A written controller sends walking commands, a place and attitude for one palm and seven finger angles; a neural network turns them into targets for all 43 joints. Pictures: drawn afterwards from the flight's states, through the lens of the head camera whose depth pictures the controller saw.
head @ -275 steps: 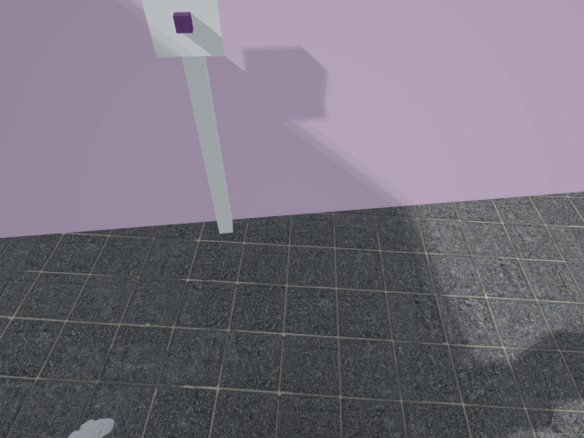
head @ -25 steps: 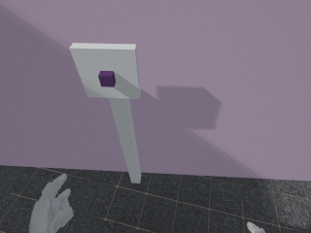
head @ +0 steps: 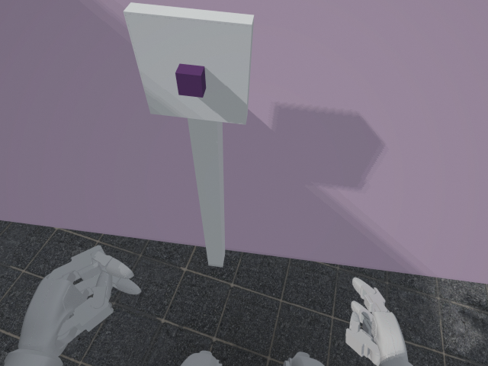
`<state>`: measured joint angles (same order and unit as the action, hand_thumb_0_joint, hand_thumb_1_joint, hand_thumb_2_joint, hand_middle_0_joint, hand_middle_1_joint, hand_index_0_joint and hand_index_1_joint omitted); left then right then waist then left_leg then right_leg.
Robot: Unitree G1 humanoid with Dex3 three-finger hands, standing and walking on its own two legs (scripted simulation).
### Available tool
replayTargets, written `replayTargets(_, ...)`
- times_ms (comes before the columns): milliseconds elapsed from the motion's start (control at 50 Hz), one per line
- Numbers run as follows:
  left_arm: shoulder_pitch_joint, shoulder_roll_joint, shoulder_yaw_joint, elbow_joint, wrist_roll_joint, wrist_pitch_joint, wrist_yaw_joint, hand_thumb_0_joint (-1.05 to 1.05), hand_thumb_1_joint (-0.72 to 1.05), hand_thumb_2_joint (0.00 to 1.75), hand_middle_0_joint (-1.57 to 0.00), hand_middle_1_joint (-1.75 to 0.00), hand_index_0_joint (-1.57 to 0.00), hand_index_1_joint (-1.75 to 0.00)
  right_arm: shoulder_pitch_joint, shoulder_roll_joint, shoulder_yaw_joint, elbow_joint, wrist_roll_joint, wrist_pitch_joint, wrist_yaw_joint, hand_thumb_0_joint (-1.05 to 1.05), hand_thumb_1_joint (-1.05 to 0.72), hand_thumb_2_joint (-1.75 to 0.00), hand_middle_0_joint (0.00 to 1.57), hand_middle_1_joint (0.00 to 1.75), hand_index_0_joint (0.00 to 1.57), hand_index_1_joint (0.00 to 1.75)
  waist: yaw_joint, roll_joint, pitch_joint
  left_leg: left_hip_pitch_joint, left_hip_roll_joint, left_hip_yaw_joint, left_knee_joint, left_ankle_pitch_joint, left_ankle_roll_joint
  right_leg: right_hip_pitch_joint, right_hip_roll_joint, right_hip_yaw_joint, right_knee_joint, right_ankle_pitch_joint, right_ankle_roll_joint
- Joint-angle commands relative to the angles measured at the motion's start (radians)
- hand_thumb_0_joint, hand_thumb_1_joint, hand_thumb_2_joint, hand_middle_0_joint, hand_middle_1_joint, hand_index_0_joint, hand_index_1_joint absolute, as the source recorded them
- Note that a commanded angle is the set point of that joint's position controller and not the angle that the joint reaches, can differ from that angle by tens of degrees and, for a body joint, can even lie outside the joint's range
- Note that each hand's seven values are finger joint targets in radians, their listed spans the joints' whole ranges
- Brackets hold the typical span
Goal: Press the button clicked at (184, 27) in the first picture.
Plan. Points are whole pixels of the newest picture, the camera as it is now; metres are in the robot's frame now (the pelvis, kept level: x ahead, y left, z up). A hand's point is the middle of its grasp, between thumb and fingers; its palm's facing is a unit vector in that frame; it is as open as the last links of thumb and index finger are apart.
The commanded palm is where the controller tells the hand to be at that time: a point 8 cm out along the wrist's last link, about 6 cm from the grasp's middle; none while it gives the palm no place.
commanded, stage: raise the hand and make a fist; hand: left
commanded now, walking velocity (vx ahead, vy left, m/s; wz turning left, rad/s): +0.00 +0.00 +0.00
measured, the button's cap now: (191, 79) +0.50 +0.14 +0.19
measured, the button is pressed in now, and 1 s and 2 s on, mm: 0 0 0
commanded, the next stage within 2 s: aim a knuckle at the button in 1.34 s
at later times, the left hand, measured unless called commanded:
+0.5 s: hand (93, 263) +0.22 +0.21 +0.12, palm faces +0.02 -1.00 -0.07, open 3.1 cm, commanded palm +0.19 +0.27 +0.14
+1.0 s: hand (88, 213) +0.25 +0.21 +0.19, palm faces +0.02 -1.00 -0.08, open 3.1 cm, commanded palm +0.22 +0.25 +0.19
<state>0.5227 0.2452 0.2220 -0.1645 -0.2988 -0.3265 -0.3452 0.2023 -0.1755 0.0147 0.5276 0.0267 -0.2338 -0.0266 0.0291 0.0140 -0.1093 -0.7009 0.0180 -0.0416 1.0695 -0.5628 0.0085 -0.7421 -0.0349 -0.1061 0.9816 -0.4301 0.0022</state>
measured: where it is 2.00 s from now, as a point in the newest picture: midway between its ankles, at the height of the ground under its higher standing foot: outside the picture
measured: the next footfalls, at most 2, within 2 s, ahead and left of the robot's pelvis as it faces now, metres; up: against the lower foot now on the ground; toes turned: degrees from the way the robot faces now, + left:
none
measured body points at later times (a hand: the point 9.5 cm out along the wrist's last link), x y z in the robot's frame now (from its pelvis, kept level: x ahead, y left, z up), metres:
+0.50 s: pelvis +0.01 +0.01 +0.03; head +0.02 +0.02 +0.48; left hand +0.21 +0.27 +0.13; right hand +0.19 -0.22 -0.03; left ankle -0.02 +0.11 -0.67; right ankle +0.03 -0.13 -0.67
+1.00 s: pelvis +0.02 -0.01 +0.05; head +0.00 -0.02 +0.50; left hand +0.24 +0.26 +0.19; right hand +0.20 -0.23 -0.01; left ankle -0.02 +0.11 -0.67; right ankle +0.03 -0.13 -0.67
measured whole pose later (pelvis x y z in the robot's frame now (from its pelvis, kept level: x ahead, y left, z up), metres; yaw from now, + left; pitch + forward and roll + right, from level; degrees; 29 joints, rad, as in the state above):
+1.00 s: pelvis +0.02 -0.01 +0.05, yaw +0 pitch +1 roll -1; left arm 0.23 0.31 0.28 -0.16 -0.32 0.00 -0.31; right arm 0.26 -0.26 0.07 0.60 0.05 -0.30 -0.08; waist 0.04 0.05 -0.07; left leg -0.27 0.01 -0.02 0.67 -0.41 0.00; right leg -0.33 -0.03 -0.09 0.62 -0.30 0.00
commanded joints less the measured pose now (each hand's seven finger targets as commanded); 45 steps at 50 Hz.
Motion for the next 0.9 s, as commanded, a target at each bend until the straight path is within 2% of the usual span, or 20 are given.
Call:
replayTargets(0,0.031,0.099,0.071,-0.206,-0.03,-0.014,0.024,0.0,0.9,0.9,-1.13,-1.32,-1.13,-1.32,-0.043,-0.16,-0.066,-0.177,0.012,-0.055,-0.018,0.0,-0.9,-0.9,0.2,0.3,0.2,0.3,-0.013,0.024,-0.177,0.065,-0.018,-0.014,-0.234,0.38,-0.003,0.216,0.048,0.005,-0.125,0.202,-0.018)
replayTargets(20,0.029,0.108,0.074,-0.227,-0.027,-0.015,0.033,0.0,0.9,0.9,-1.16,-1.35,-1.16,-1.35,-0.036,-0.162,-0.064,-0.178,0.012,-0.058,-0.017,0.0,-0.9,-0.9,0.2,0.3,0.2,0.3,-0.01,0.055,-0.187,0.076,-0.018,-0.013,-0.242,0.376,-0.004,0.217,0.046,0.006,-0.128,0.191,-0.019)
replayTargets(60,0.021,0.111,0.075,-0.246,-0.026,-0.013,0.055,0.0,0.9,0.9,-1.22,-1.41,-1.22,-1.41,-0.026,-0.161,-0.059,-0.179,0.01,-0.064,-0.017,0.0,-0.9,-0.9,0.2,0.3,0.2,0.3,-0.01,0.048,-0.174,0.081,-0.015,-0.019,-0.259,0.382,-0.009,0.224,0.044,0.0,-0.135,0.189,-0.02)
replayTargets(80,0.013,0.123,0.077,-0.239,-0.02,-0.011,0.064,0.0,0.9,0.9,-1.24,-1.44,-1.24,-1.44,-0.033,-0.164,-0.056,-0.177,0.009,-0.066,-0.017,0.0,-0.9,-0.9,0.2,0.3,0.2,0.3,-0.008,0.019,-0.152,0.074,-0.013,-0.024,-0.265,0.375,-0.007,0.225,0.05,-0.001,-0.138,0.177,-0.022)
replayTargets(120,0.004,0.113,0.059,-0.271,-0.016,-0.015,0.074,0.0,0.9,0.9,-1.3,-1.5,-1.3,-1.5,-0.018,-0.166,-0.053,-0.178,0.011,-0.074,-0.016,0.0,-0.9,-0.9,0.2,0.3,0.2,0.3,-0.011,0.075,-0.164,0.103,-0.012,-0.022,-0.279,0.372,-0.011,0.225,0.045,0.002,-0.148,0.17,-0.023)
replayTargets(160,0.001,0.117,0.061,-0.264,-0.007,-0.008,0.085,0.0,0.9,0.9,-1.3,-1.5,-1.3,-1.5,-0.006,-0.169,-0.053,-0.172,0.015,-0.078,-0.018,0.0,-0.9,-0.9,0.2,0.3,0.2,0.3,-0.018,0.054,-0.146,0.111,-0.008,-0.024,-0.291,0.371,-0.013,0.225,0.045,-0.003,-0.161,0.168,-0.022)
replayTargets(220,-0.024,0.133,0.066,-0.28,0.0,0.005,0.094,0.0,0.9,0.9,-1.3,-1.5,-1.3,-1.5,-0.005,-0.172,-0.048,-0.168,0.017,-0.086,-0.02,0.0,-0.9,-0.9,0.2,0.3,0.2,0.3,-0.012,0.095,-0.142,0.135,-0.008,-0.023,-0.311,0.382,-0.017,0.249,0.041,0.0,-0.177,0.173,-0.025)
replayTargets(280,-0.037,0.139,0.07,-0.267,0.002,0.029,0.102,0.0,0.9,0.9,-1.3,-1.5,-1.3,-1.5,-0.008,-0.175,-0.044,-0.161,0.018,-0.089,-0.022,0.0,-0.9,-0.9,0.2,0.3,0.2,0.3,-0.011,0.064,-0.122,0.149,-0.006,-0.026,-0.329,0.406,-0.019,0.277,0.044,-0.003,-0.194,0.197,-0.025)
replayTargets(340,-0.078,0.141,0.07,-0.279,-0.001,0.049,0.102,0.0,0.9,0.9,-1.3,-1.5,-1.3,-1.5,-0.005,-0.177,-0.039,-0.16,0.023,-0.091,-0.027,0.0,-0.9,-0.9,0.2,0.3,0.2,0.3,-0.011,0.086,-0.106,0.173,-0.007,-0.021,-0.351,0.395,-0.019,0.295,0.041,-0.001,-0.221,0.203,-0.024)
replayTargets(380,-0.096,0.154,0.08,-0.283,-0.002,0.064,0.105,0.0,0.9,0.9,-1.3,-1.5,-1.3,-1.5,-0.008,-0.178,-0.036,-0.155,0.019,-0.096,-0.029,0.0,-0.9,-0.9,0.2,0.3,0.2,0.3,-0.009,0.064,-0.113,0.195,-0.008,-0.024,-0.359,0.433,-0.018,0.326,0.043,0.001,-0.231,0.239,-0.024)
replayTargets(420,-0.112,0.143,0.07,-0.287,-0.004,0.079,0.099,0.0,0.9,0.9,-1.3,-1.5,-1.3,-1.5,-0.002,-0.177,-0.032,-0.153,0.023,-0.099,-0.03,0.0,-0.9,-0.9,0.2,0.3,0.2,0.3,-0.011,0.091,-0.105,0.218,-0.008,-0.019,-0.372,0.443,-0.021,0.331,0.04,0.0,-0.247,0.252,-0.022)
replayTargets(500,-0.156,0.153,0.08,-0.267,-0.01,0.113,0.089,0.0,0.9,0.9,-1.3,-1.5,-1.3,-1.5,-0.007,-0.182,-0.025,-0.142,0.023,-0.103,-0.035,0.0,-0.9,-0.9,0.2,0.3,0.2,0.3,-0.013,0.044,-0.086,0.239,-0.009,-0.017,-0.398,0.439,-0.016,0.369,0.04,0.001,-0.281,0.274,-0.021)
replayTargets(540,-0.193,0.167,0.084,-0.285,-0.008,0.127,0.085,0.0,0.9,0.9,-1.3,-1.5,-1.3,-1.5,-0.007,-0.182,-0.019,-0.14,0.024,-0.108,-0.037,0.0,-0.9,-0.9,0.2,0.3,0.2,0.3,-0.01,0.092,-0.084,0.264,-0.01,-0.017,-0.411,0.451,-0.018,0.38,0.036,0.004,-0.295,0.286,-0.022)
replayTargets(580,-0.213,0.18,0.099,-0.257,-0.01,0.146,0.083,0.0,0.9,0.9,-1.3,-1.5,-1.3,-1.5,-0.011,-0.185,-0.016,-0.132,0.022,-0.108,-0.041,0.0,-0.9,-0.9,0.2,0.3,0.2,0.3,-0.008,0.044,-0.077,0.272,-0.011,-0.015,-0.42,0.443,-0.009,0.4,0.039,0.006,-0.315,0.291,-0.02)
replayTargets(660,-0.284,0.194,0.108,-0.265,-0.019,0.167,0.071,0.0,0.9,0.9,-1.3,-1.5,-1.3,-1.5,-0.018,-0.184,-0.006,-0.127,0.024,-0.115,-0.049,0.0,-0.9,-0.9,0.2,0.3,0.2,0.3,-0.001,0.071,-0.075,0.308,-0.015,-0.01,-0.453,0.433,-0.007,0.434,0.033,0.01,-0.346,0.296,-0.021)
replayTargets(680,-0.296,0.206,0.12,-0.25,-0.022,0.174,0.07,0.0,0.9,0.9,-1.3,-1.5,-1.3,-1.5,-0.021,-0.188,-0.005,-0.121,0.022,-0.116,-0.051,0.0,-0.9,-0.9,0.2,0.3,0.2,0.3,-0.002,0.023,-0.075,0.308,-0.014,-0.01,-0.456,0.431,-0.003,0.451,0.035,0.01,-0.355,0.299,-0.019)
replayTargets(720,-0.327,0.202,0.119,-0.239,-0.031,0.191,0.058,0.0,0.9,0.9,-1.3,-1.5,-1.3,-1.5,-0.024,-0.187,-0.003,-0.118,0.026,-0.117,-0.055,0.0,-0.9,-0.9,0.2,0.3,0.2,0.3,0.0,0.047,-0.07,0.325,-0.018,-0.002,-0.467,0.435,0.0,0.463,0.032,0.016,-0.372,0.314,-0.017)
replayTargets(780,-0.384,0.215,0.126,-0.215,-0.037,0.217,0.047,0.0,0.9,0.9,-1.3,-1.5,-1.3,-1.5,-0.031,-0.19,0.002,-0.11,0.028,-0.118,-0.063,0.0,-0.9,-0.9,0.2,0.3,0.2,0.3,0.002,0.012,-0.049,0.333,-0.02,0.001,-0.485,0.412,0.005,0.484,0.032,0.023,-0.402,0.293,-0.016)
replayTargets(860,-0.443,0.232,0.135,-0.227,-0.032,0.248,0.043,0.0,0.9,0.9,-1.3,-1.5,-1.3,-1.5,-0.041,-0.186,0.006,-0.105,0.03,-0.124,-0.068,0.0,-0.9,-0.9,0.2,0.3,0.2,0.3,0.012,0.076,-0.067,0.379,-0.022,0.005,-0.509,0.454,0.004,0.517,0.026,0.023,-0.417,0.341,-0.018)
replayTargets(880,-0.447,0.239,0.144,-0.219,-0.034,0.255,0.044,0.0,0.9,0.9,-1.3,-1.5,-1.3,-1.5,-0.042,-0.187,0.007,-0.101,0.029,-0.125,-0.067,0.0,-0.9,-0.9,0.2,0.3,0.2,0.3,0.014,0.046,-0.066,0.38,-0.022,0.005,-0.512,0.462,0.006,0.535,0.028,0.024,-0.423,0.35,-0.018)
